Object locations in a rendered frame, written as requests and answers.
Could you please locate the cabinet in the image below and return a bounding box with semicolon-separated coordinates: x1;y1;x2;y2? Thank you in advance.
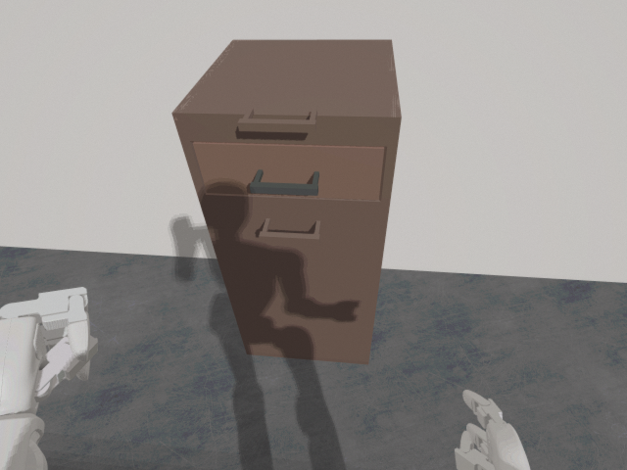
172;39;402;364

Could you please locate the robot right hand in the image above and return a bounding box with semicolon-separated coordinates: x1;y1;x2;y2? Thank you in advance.
455;390;530;470

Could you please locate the handle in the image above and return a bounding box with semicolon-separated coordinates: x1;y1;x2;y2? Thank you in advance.
259;231;320;245
250;169;319;196
237;118;316;133

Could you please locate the drawer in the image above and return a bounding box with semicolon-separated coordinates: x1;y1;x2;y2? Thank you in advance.
193;141;384;200

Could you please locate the robot left hand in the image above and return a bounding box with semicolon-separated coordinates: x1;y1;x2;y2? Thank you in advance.
0;287;98;416

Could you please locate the left robot forearm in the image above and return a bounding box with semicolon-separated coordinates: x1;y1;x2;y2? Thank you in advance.
0;413;48;470

